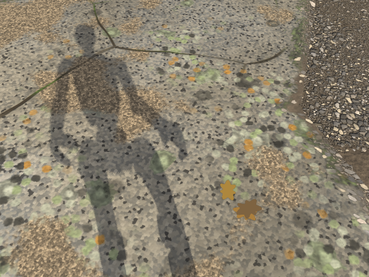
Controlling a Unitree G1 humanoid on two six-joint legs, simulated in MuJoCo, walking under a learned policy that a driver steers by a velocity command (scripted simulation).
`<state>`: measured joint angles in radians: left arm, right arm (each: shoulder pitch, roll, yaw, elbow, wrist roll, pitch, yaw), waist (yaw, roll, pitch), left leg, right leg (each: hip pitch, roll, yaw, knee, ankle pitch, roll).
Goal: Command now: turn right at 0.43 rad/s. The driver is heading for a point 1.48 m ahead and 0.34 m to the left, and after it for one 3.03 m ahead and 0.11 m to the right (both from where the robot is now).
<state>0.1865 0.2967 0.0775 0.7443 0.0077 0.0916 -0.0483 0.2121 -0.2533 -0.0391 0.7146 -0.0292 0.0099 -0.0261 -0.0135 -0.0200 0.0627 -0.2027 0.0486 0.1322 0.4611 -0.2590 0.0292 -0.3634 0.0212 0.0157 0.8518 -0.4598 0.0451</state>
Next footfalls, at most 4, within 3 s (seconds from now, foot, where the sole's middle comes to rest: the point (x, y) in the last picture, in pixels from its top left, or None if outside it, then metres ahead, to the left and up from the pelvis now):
0.10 right None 0.02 -0.11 -0.78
0.60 left None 0.20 0.09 -0.78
1.12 right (211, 260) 0.52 -0.10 -0.78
1.66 left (167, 192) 0.80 0.07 -0.78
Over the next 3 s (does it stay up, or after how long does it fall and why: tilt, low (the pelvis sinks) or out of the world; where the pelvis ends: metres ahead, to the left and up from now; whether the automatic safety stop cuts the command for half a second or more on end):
stays up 1.26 0.31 0.01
